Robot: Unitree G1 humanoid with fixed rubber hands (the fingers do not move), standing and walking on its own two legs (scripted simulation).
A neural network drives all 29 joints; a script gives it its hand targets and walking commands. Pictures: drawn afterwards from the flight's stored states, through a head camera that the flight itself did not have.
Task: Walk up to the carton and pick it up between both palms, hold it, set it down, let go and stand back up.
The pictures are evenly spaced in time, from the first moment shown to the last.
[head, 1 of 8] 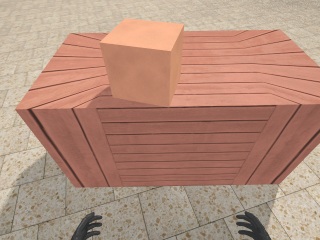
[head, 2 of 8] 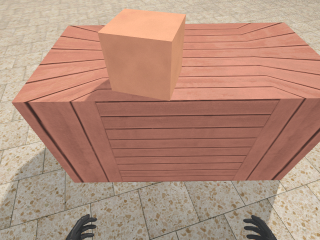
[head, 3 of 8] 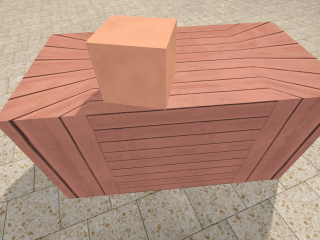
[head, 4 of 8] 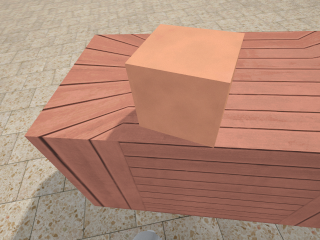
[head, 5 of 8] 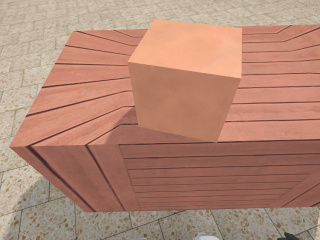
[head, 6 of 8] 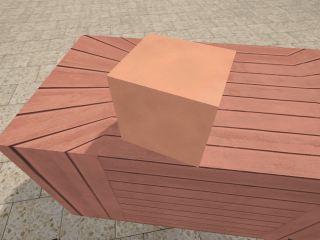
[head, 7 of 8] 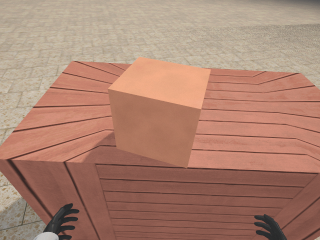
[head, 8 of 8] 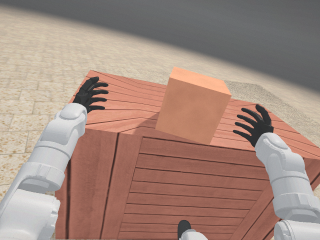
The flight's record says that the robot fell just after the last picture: yes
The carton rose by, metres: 0.00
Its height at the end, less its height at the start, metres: +0.00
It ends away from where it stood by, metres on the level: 0.00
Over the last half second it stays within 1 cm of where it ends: yes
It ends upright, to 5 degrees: yes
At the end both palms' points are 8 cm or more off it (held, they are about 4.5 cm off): yes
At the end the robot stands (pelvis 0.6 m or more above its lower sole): yes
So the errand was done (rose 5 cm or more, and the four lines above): no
